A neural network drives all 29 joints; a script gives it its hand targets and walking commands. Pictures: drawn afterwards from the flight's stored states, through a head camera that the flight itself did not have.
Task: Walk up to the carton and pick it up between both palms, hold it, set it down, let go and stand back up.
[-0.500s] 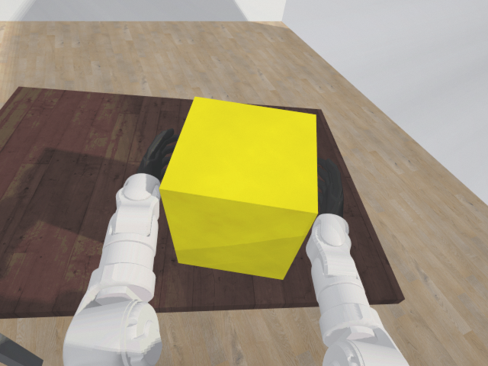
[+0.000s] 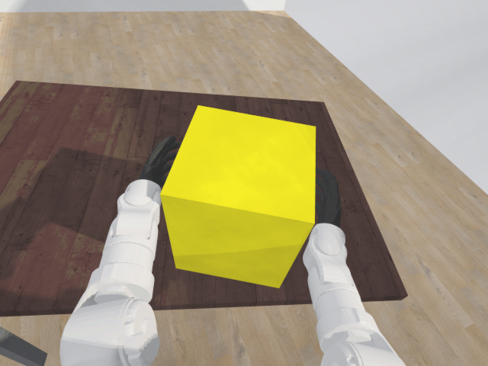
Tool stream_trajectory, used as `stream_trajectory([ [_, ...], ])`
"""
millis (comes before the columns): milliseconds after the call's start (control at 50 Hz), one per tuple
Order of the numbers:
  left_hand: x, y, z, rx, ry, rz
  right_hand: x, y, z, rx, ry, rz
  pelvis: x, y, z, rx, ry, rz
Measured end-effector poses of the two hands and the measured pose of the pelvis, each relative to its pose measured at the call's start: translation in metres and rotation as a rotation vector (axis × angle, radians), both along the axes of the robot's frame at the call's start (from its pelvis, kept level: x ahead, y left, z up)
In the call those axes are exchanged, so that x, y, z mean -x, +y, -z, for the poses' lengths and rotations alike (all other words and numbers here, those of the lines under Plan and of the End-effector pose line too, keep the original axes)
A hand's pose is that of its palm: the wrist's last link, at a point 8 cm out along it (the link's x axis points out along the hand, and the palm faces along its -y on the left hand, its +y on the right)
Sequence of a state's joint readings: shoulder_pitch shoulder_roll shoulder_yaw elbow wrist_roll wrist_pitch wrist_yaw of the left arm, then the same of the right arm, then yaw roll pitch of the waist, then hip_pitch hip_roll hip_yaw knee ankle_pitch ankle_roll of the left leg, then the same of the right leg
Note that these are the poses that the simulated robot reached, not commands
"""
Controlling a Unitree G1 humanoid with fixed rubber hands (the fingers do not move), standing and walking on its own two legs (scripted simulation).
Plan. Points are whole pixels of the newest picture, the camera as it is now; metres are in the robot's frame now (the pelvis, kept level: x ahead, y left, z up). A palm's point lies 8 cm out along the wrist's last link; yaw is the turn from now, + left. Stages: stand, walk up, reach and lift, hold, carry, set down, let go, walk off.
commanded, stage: set down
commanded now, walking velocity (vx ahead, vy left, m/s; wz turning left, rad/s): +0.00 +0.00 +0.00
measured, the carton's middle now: (241, 202) +0.41 -0.05 +0.03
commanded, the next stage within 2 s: none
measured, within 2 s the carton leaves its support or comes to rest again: rests again in 1.68 s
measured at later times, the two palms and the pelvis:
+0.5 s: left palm (158, 191) +0.42 +0.10 +0.06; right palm (326, 233) +0.33 -0.19 +0.04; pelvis -0.01 +0.00 +0.00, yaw +0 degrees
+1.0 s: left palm (160, 191) +0.42 +0.09 +0.05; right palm (327, 233) +0.33 -0.19 +0.04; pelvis -0.01 +0.00 +0.00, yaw +0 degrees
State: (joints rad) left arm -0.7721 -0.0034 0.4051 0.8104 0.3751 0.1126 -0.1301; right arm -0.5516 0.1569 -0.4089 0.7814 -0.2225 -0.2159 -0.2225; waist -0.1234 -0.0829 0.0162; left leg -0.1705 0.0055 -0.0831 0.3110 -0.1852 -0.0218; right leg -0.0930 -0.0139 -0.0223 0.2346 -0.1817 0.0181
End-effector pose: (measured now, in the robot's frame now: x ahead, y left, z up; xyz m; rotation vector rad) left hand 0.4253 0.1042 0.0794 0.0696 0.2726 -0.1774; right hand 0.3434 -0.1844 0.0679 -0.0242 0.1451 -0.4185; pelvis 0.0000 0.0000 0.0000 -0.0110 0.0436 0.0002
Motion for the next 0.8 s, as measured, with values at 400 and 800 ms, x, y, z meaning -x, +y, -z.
stream_trajectory([
  [400,0.008,-0.007,0.022,-0.009,0.033,0.026,0.018,-0.004,0.028,-0.006,0.044,0.028,0.009,0.001,0.000,0.002,0.034,0.001],
  [800,0.003,-0.010,0.025,0.003,-0.003,0.028,0.014,-0.006,0.029,0.006,0.029,0.031,0.007,0.001,0.000,0.002,0.066,0.002],
])
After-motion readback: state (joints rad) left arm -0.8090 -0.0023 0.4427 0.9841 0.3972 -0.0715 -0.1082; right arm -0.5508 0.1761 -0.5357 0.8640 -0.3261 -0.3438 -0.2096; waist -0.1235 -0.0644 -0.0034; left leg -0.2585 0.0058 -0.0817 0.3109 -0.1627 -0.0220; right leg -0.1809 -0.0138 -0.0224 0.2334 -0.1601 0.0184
